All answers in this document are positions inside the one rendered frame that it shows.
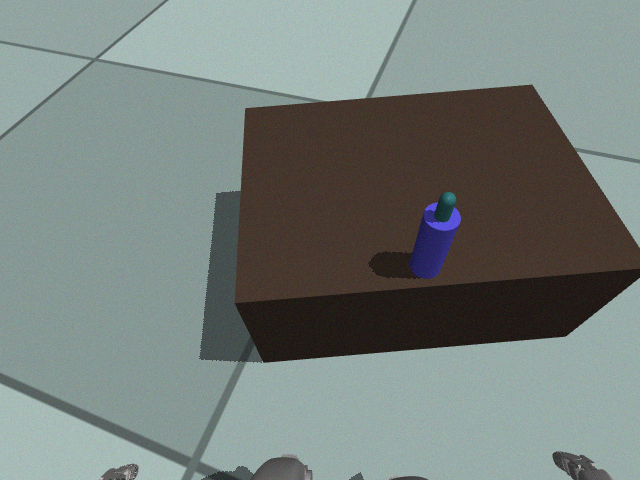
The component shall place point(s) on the left robot hand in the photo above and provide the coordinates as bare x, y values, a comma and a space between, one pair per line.
127, 472

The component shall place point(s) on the right robot hand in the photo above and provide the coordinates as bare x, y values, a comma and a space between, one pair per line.
579, 467

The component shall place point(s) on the bottle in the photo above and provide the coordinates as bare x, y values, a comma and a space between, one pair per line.
438, 227

